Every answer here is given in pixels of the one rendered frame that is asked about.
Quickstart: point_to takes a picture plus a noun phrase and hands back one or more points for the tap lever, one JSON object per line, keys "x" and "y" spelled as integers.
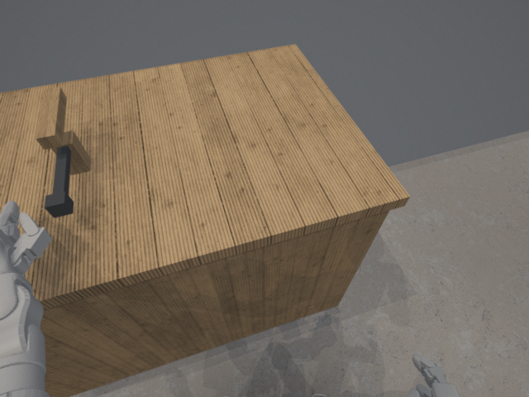
{"x": 59, "y": 202}

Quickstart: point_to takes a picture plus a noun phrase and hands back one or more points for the robot right hand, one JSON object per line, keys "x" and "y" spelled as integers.
{"x": 435, "y": 377}

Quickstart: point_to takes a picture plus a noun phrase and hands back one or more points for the robot left hand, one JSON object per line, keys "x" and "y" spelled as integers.
{"x": 18, "y": 252}

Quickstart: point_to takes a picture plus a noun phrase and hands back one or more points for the left robot forearm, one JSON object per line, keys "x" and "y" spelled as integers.
{"x": 22, "y": 343}

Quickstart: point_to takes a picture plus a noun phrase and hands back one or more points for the counter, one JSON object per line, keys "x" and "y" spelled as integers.
{"x": 213, "y": 199}

